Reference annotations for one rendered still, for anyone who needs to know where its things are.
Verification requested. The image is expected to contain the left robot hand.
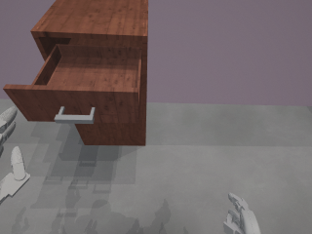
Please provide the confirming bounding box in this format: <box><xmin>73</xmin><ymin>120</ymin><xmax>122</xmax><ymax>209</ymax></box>
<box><xmin>0</xmin><ymin>106</ymin><xmax>30</xmax><ymax>205</ymax></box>

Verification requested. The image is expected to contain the handle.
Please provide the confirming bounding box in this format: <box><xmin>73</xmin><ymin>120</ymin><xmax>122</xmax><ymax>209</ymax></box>
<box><xmin>54</xmin><ymin>106</ymin><xmax>96</xmax><ymax>124</ymax></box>

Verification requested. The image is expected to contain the right robot hand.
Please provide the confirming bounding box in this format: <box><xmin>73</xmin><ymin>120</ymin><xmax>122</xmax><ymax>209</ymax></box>
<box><xmin>223</xmin><ymin>193</ymin><xmax>261</xmax><ymax>234</ymax></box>

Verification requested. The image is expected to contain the drawer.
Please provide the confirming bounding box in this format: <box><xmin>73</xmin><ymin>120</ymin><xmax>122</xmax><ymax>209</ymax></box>
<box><xmin>3</xmin><ymin>44</ymin><xmax>142</xmax><ymax>124</ymax></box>

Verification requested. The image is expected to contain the cabinet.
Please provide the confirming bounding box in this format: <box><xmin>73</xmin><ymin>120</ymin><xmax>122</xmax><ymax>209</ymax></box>
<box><xmin>30</xmin><ymin>0</ymin><xmax>148</xmax><ymax>146</ymax></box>

